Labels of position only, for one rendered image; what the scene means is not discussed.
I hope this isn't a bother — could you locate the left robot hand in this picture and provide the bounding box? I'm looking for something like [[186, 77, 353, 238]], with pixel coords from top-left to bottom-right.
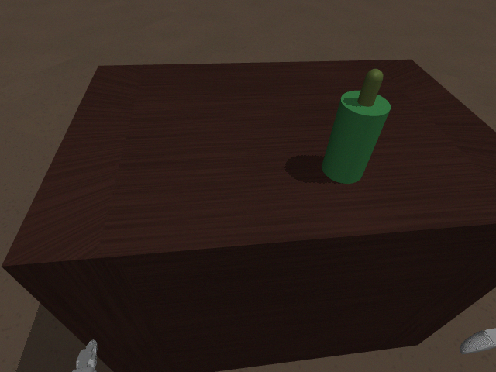
[[72, 340, 98, 372]]

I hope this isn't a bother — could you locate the bottle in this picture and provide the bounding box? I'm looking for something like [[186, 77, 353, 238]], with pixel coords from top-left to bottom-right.
[[322, 69, 391, 184]]

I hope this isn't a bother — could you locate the right robot hand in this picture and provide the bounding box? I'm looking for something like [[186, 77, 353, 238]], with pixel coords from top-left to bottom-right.
[[460, 328, 496, 354]]

